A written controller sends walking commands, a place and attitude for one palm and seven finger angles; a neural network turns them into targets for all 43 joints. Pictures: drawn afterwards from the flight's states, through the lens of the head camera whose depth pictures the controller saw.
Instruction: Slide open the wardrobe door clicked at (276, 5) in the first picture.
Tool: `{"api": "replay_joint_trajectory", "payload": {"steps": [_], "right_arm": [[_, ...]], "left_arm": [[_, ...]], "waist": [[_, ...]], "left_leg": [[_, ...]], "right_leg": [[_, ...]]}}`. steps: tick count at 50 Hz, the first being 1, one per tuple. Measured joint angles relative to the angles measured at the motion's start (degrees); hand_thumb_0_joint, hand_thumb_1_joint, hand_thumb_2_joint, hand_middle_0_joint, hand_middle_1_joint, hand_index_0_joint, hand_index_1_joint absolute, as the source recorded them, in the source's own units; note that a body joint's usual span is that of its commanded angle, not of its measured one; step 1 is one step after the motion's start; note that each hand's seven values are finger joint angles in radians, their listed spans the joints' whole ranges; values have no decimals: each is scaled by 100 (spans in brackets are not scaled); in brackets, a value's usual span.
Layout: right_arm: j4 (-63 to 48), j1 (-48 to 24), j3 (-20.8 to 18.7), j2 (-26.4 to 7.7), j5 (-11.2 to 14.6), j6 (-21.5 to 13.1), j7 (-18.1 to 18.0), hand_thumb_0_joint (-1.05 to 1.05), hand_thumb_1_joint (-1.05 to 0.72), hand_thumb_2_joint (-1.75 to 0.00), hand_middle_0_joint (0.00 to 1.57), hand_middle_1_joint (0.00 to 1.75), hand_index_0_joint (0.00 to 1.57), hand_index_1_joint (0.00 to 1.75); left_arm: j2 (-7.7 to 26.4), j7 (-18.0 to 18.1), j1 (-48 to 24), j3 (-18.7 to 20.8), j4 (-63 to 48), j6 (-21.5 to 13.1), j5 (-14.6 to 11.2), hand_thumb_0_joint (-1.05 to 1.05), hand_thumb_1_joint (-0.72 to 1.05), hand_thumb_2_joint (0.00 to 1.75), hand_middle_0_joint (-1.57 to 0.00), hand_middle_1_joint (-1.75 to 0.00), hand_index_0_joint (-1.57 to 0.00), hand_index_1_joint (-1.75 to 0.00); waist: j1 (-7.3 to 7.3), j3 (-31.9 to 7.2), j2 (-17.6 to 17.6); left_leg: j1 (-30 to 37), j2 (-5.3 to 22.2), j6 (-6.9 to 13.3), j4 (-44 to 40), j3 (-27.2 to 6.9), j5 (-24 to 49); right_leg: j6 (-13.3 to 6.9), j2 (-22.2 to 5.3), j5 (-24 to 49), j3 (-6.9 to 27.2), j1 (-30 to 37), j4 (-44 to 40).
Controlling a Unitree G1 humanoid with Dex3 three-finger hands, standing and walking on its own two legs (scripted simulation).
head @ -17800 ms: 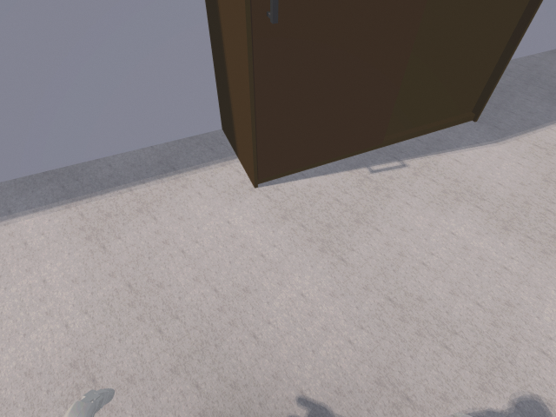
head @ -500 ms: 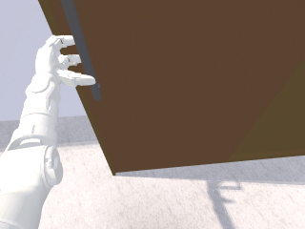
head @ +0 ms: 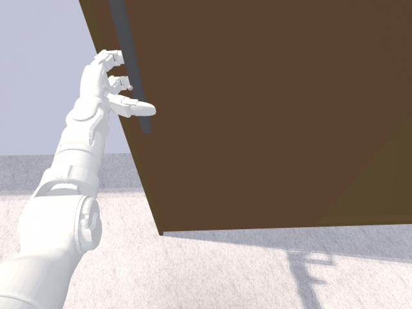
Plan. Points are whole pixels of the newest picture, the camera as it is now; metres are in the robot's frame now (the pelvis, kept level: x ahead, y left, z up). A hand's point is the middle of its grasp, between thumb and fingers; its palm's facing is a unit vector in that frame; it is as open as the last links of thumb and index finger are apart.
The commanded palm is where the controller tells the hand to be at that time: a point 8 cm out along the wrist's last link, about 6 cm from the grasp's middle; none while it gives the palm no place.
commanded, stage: slide the fingers in behind the handle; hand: left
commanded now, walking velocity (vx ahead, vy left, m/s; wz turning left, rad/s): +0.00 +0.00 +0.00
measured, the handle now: (135, 68) +0.53 +0.14 +0.19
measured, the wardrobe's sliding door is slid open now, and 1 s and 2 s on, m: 0.00 0.00 0.00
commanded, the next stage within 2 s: grip the handle and tug to test in 1.20 s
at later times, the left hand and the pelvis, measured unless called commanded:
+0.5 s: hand (140, 85) +0.49 +0.12 +0.18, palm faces +0.05 -1.00 +0.02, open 13.8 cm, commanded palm +0.46 +0.18 +0.18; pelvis +0.00 -0.01 +0.00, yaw -1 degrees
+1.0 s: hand (143, 85) +0.49 +0.12 +0.18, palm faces +0.05 -1.00 +0.00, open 13.8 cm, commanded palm +0.46 +0.17 +0.18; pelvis +0.00 -0.01 +0.00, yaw -1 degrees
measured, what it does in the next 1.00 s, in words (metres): stands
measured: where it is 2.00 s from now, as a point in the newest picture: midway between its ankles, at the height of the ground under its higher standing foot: outside the picture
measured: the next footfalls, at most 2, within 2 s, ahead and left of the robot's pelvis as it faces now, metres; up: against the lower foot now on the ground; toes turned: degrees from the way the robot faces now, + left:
none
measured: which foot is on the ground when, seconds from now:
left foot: down 0.00-1.00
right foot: down 0.00-1.00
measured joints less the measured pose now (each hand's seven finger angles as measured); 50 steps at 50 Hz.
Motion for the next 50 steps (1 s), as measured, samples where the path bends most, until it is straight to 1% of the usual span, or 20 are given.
{"api": "replay_joint_trajectory", "payload": {"steps": [2, 6, 10, 16, 19, 22, 27, 30, 33, 35, 40, 46, 50], "right_arm": [[7, 6, 3, 5, -19, -5, 6, 1, -90, -90, 20, 30, 21, 30], [25, 91, -3, 17, -58, -10, 29, 1, -90, -90, 20, 30, 21, 30], [80, 226, -33, 20, -60, 0, 61, 1, -90, -90, 20, 30, 21, 30], [168, 337, -59, 19, -35, 57, 42, 1, -90, -90, 20, 30, 21, 30], [174, 345, -71, 5, -25, 47, 34, 1, -90, -90, 20, 30, 20, 30], [166, 292, -62, -13, -32, 52, 29, 1, -90, -90, 20, 30, 20, 30], [90, 202, -53, -24, -54, 52, 39, 1, -90, -90, 20, 30, 20, 30], [31, 195, -74, -32, -52, 33, 51, 1, -90, -90, 20, 30, 20, 30], [33, 175, -69, -34, -42, 39, 54, 1, -90, -90, 20, 30, 20, 30], [47, 168, -66, -24, -32, 35, 47, 1, -90, -90, 20, 30, 20, 30], [66, 171, -76, -13, -40, -4, 53, 1, -90, -90, 20, 30, 20, 30], [100, 154, -42, 14, -61, 18, 64, 1, -90, -90, 20, 30, 20, 30], [69, 199, -49, 28, -74, 23, 84, 1, -90, -90, 20, 30, 20, 30]], "left_arm": [[-11, 50, -61, 27, 72, -29, 20, -1, -50, 30, -30, -120, -30, -120], [-1, 113, -57, 165, 125, -197, 74, -1, -50, 30, -31, -120, -32, -122], [21, 149, 48, 122, 40, -288, 114, -1, -50, 30, -32, -121, -33, -123], [22, 93, 177, 167, -77, -182, 25, -1, -50, 30, -31, -121, -32, -122], [-11, 95, 173, 94, -108, -136, 17, -1, -50, 30, -31, -121, -31, -121], [-42, 109, 117, 162, -49, -113, 21, -1, -50, 30, -31, -121, -31, -120], [14, 123, 33, 301, 62, -131, 102, -1, -50, 30, -31, -121, -33, -122], [32, 165, 62, 225, 21, -169, 135, -1, -50, 30, -31, -121, -33, -122], [18, 149, 59, 204, 47, -179, 90, -1, -50, 30, -31, -121, -32, -121], [-6, 140, 31, 169, 75, -166, 50, -1, -50, 30, -31, -121, -32, -121], [-115, 208, 45, 49, -50, -210, 48, -1, -50, 30, -31, -120, -31, -120], [-138, 255, -78, 167, 155, -215, 87, -1, -50, 30, -31, -120, -32, -121], [-125, 276, 37, 213, 51, -231, 130, -1, -50, 30, -32, -121, -34, -122]], "waist": [[-23, 12, 0], [-54, 8, 3], [-56, -6, 33], [-62, -34, 49], [-72, -29, 56], [-89, -24, 49], [-114, -16, 20], [-108, -12, 36], [-97, -2, 36], [-88, 5, 25], [-72, 10, 30], [-104, -20, 29], [-98, -55, 47]], "left_leg": [[-26, 2, -4, 1, 4, 2], [-66, 14, -15, 1, 34, -3], [-71, 31, -30, 10, 37, -20], [20, 68, -51, -39, 47, -24], [49, 77, -61, -48, 32, -21], [51, 86, -66, -55, 38, -11], [16, 95, -75, -70, 59, 22], [-10, 100, -78, -59, 58, 29], [-20, 97, -77, -48, 49, 30], [-29, 96, -76, -39, 37, 32], [-50, 88, -70, -21, 24, 28], [-60, 70, -53, -14, 46, 14], [-34, 73, -44, -33, 88, 8]], "right_leg": [[-4, 1, -3, 5, -34, 13], [-16, 13, -14, 36, -104, 48], [-28, 30, -30, 41, -113, 59], [-52, 70, -18, 55, -25, -6], [-61, 81, -10, 41, 16, -31], [-69, 90, -1, 48, 10, -32], [-80, 98, 19, 69, -52, -10], [-83, 103, 28, 68, -76, -3], [-83, 100, 28, 60, -81, 6], [-82, 99, 29, 49, -81, 7], [-76, 92, 32, 38, -87, 5], [-57, 73, 12, 61, -114, 35], [-49, 77, 18, 104, -109, 25]]}}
